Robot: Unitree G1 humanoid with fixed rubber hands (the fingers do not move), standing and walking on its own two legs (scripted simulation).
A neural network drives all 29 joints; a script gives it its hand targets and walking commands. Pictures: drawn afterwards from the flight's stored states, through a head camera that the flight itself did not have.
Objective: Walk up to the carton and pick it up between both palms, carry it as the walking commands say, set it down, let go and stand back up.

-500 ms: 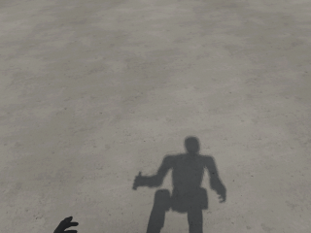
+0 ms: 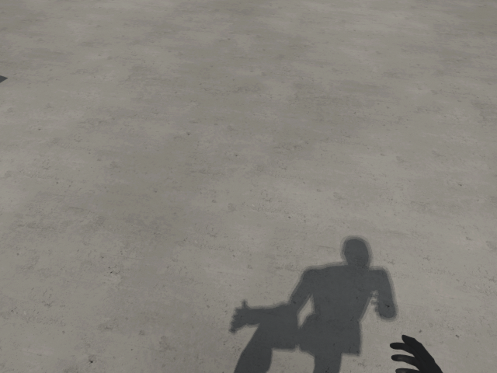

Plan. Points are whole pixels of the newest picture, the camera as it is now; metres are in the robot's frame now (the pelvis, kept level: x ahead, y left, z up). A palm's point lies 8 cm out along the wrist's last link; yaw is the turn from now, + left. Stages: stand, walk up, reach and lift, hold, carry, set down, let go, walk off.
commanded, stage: walk up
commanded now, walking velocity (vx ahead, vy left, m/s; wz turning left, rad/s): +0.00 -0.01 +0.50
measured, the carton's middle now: out of the picture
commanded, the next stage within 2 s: none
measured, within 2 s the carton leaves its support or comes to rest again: neither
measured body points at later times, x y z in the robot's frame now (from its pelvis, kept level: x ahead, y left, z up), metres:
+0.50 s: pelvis -0.01 -0.05 +0.01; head +0.00 -0.08 +0.46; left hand +0.03 +0.25 -0.08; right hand +0.15 -0.30 -0.12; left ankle -0.06 +0.08 -0.63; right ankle +0.05 -0.14 -0.72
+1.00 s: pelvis -0.01 +0.05 +0.02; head +0.00 +0.10 +0.46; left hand -0.10 +0.32 -0.14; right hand +0.16 -0.17 -0.09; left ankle -0.08 +0.11 -0.72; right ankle +0.10 -0.09 -0.63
